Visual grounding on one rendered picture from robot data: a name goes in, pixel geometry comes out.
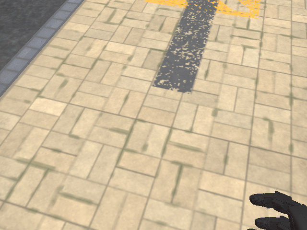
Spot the right robot hand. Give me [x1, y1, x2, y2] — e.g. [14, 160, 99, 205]
[248, 191, 307, 230]

